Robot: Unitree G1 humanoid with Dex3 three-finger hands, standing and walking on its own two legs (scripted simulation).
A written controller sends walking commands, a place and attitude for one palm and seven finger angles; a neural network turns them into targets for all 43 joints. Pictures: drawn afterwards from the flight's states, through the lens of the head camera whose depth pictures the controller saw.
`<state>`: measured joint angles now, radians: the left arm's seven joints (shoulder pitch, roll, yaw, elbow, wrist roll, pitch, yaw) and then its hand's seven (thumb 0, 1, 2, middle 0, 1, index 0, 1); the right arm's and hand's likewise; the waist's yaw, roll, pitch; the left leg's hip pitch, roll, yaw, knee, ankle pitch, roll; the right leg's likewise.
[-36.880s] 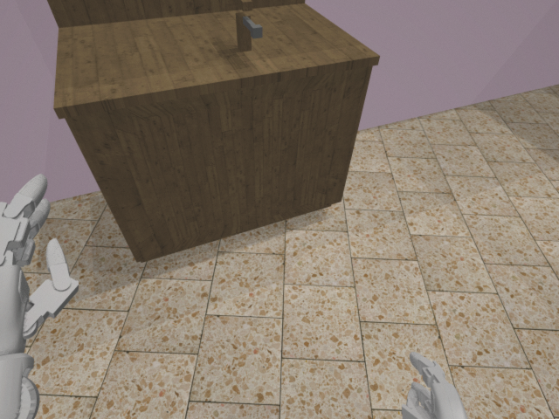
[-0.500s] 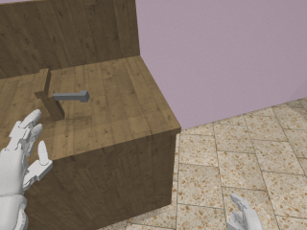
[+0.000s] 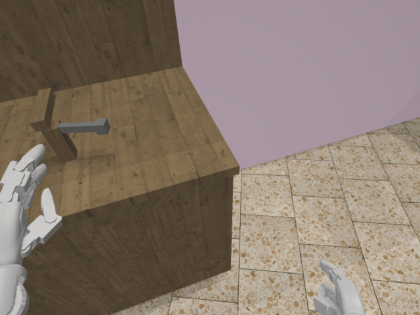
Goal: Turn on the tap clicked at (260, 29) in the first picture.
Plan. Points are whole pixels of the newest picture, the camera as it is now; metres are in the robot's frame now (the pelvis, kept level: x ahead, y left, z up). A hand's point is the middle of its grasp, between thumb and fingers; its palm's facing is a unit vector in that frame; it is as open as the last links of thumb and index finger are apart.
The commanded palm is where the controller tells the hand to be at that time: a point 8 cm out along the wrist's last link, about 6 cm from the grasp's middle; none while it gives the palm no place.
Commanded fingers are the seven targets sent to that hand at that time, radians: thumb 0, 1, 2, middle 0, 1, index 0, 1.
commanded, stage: step back with the hand held close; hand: left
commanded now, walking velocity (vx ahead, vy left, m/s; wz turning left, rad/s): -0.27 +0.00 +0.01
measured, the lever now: (102, 126) +0.48 +0.30 +0.11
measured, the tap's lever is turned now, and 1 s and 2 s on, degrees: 72 72 72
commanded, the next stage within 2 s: stop stepping back and stand still in 0.92 s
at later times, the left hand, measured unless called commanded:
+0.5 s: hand out of the picture +0.14 +0.30 +0.16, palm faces +0.40 -0.83 -0.39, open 7.4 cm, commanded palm +0.08 +0.34 +0.17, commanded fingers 0.00 0.90 0.90 -0.20 -0.30 -0.20 -0.30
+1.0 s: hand out of the picture +0.02 +0.35 +0.17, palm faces +0.41 -0.85 -0.32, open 7.4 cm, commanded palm -0.05 +0.39 +0.17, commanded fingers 0.00 0.90 0.90 -0.20 -0.30 -0.20 -0.30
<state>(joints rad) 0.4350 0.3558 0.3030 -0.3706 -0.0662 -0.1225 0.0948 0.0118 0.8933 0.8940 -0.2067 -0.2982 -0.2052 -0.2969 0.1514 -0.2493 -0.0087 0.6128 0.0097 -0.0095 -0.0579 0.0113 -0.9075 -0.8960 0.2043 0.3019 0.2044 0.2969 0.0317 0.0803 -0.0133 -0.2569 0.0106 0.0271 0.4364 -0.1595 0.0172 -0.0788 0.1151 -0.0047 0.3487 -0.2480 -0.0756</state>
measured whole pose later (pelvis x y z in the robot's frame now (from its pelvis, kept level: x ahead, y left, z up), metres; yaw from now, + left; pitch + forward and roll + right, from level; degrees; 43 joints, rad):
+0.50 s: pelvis -0.07 +0.06 -0.01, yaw +0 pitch -1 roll -3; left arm 0.46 0.37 0.30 -0.44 -0.04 -0.16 0.16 0.01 0.89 0.89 -0.21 -0.30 -0.21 -0.30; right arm 0.20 -0.23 0.01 0.59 0.01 0.00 -0.10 0.01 -0.91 -0.90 0.20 0.30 0.20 0.30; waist 0.01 0.07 0.00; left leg -0.39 -0.03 0.04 0.46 -0.11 0.08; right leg -0.25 0.08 0.00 0.47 -0.27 -0.01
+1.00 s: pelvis -0.20 +0.10 -0.02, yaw +3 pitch -1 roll -3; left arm 0.36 0.43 0.32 -0.54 -0.08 -0.15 0.14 0.02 0.89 0.89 -0.21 -0.30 -0.21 -0.30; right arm 0.08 -0.20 -0.02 0.59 0.00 -0.02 -0.03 0.01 -0.91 -0.90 0.20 0.30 0.20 0.30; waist 0.02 0.00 0.02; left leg -0.58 -0.06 0.05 0.63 -0.22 -0.09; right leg -0.21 0.08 0.06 0.54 -0.36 -0.10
